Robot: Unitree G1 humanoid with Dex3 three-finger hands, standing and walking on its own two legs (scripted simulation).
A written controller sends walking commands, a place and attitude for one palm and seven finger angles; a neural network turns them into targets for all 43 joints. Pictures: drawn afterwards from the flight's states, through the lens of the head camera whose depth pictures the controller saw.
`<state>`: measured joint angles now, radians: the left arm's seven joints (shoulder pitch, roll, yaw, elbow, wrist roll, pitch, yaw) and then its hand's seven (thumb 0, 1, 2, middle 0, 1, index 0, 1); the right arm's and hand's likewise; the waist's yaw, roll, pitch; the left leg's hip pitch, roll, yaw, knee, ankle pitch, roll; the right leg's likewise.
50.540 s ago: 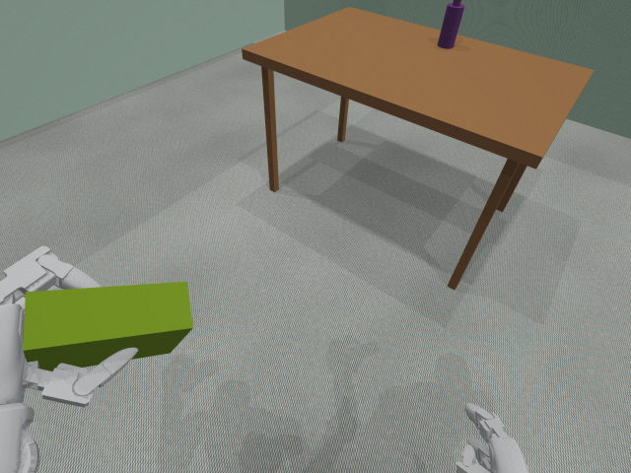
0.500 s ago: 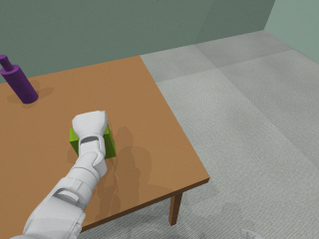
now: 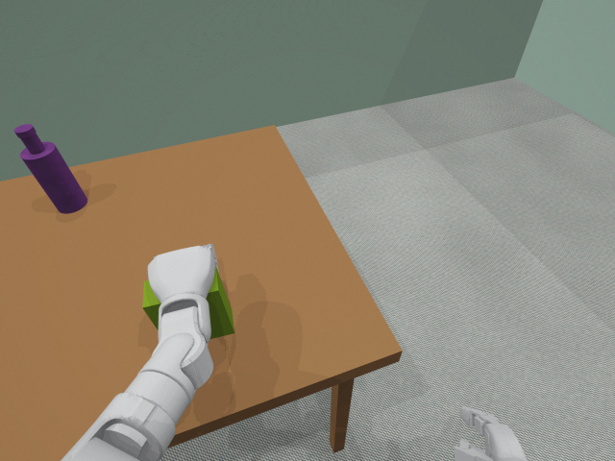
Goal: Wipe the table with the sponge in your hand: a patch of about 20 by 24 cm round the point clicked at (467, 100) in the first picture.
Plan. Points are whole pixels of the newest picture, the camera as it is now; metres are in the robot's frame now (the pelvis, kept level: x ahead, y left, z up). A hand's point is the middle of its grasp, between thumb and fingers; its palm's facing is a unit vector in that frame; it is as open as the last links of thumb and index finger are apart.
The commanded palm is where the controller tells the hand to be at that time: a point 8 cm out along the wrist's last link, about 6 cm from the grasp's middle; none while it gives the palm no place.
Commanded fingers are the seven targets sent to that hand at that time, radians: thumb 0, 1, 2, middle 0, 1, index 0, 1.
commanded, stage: wipe back along the middle lane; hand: left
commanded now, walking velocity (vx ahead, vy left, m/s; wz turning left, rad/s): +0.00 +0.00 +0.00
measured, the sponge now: (196, 316) +0.34 +0.22 -0.03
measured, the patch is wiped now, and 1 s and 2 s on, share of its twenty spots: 0.70 0.80 0.80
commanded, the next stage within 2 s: slide across to the third lane in 0.38 s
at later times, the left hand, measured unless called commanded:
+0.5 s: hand (201, 318) +0.30 +0.19 +0.02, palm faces -0.02 -0.05 -1.00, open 9.3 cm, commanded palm +0.27 +0.17 +0.05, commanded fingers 0.00 0.10 1.30 -1.20 -1.60 -1.20 -1.60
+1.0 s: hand (231, 308) +0.32 +0.15 +0.02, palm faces -0.05 -0.04 -1.00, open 9.3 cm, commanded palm +0.29 +0.12 +0.06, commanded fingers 0.00 0.10 1.30 -1.20 -1.60 -1.20 -1.60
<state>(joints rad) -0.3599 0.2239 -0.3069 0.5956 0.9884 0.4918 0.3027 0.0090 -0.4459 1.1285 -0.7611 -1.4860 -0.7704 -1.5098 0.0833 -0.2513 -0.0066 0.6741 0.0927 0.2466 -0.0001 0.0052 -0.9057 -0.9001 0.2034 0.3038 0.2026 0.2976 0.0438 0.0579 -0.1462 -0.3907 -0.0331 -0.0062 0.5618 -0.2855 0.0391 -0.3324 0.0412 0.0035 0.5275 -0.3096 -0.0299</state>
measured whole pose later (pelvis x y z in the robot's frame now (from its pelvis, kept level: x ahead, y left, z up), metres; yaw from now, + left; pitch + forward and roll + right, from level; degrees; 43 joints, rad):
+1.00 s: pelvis -0.01 -0.02 +0.00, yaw +1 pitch +4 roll +0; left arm -0.37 0.14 -0.44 0.58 0.96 0.53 0.29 0.00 -0.46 1.12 -0.79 -1.45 -0.80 -1.46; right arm 0.04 -0.24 -0.01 0.71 0.10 0.22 0.02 0.01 -0.91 -0.90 0.20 0.30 0.20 0.30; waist 0.07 0.08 -0.12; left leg -0.36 -0.03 -0.02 0.56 -0.26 0.02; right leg -0.31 0.04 -0.01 0.56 -0.31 -0.05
